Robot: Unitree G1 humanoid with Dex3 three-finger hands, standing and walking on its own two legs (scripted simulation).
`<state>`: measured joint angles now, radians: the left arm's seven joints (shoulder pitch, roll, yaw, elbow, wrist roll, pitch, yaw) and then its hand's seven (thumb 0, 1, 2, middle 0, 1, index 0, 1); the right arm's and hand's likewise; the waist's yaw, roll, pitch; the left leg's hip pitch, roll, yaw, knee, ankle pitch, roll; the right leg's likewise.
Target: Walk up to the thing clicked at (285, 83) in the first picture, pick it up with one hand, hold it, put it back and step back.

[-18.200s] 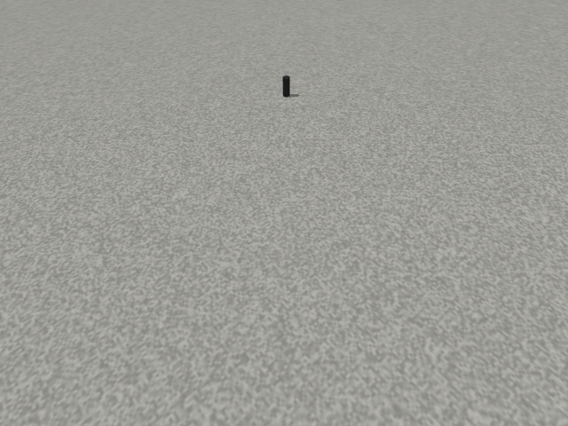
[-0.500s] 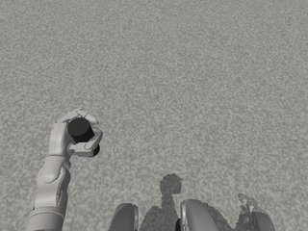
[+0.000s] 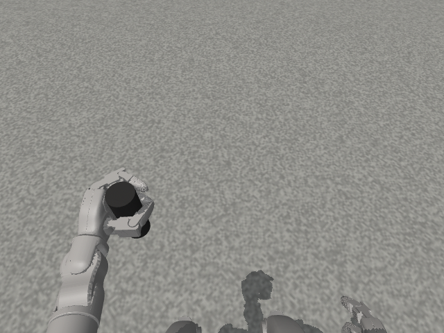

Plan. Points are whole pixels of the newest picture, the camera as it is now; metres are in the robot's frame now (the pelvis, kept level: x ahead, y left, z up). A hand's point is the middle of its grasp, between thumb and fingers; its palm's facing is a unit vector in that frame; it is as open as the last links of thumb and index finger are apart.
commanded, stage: lift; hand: left
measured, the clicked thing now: (130, 212) +0.34 +0.19 +0.01
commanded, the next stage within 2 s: hold in 0.38 s
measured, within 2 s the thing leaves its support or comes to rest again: neither
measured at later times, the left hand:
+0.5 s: hand (138, 202) +0.33 +0.16 +0.06, palm faces -0.01 -1.00 +0.01, open 6.3 cm
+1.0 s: hand (137, 197) +0.33 +0.16 +0.07, palm faces +0.00 -1.00 -0.01, open 6.3 cm
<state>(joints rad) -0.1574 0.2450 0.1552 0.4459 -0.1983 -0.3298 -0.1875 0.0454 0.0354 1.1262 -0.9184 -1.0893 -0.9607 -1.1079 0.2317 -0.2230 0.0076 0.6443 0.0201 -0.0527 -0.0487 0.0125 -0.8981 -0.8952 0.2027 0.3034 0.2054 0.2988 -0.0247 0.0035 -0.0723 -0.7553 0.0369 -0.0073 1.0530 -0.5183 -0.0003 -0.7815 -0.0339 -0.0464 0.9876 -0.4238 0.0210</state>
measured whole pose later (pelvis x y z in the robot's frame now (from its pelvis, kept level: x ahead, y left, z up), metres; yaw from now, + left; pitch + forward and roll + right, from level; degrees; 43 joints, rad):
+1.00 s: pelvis +0.01 -0.01 +0.03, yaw +0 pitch +6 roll -1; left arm -0.13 0.21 0.15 0.46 -0.19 -0.34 -0.18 0.05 0.04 1.12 -0.91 -1.10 -0.95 -1.11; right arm 0.22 -0.22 0.00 0.67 0.01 -0.03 -0.06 0.01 -0.90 -0.90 0.20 0.30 0.20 0.30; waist -0.02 0.01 -0.03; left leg -0.50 0.04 0.00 0.84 -0.45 -0.01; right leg -0.54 -0.02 -0.05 0.80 -0.37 0.01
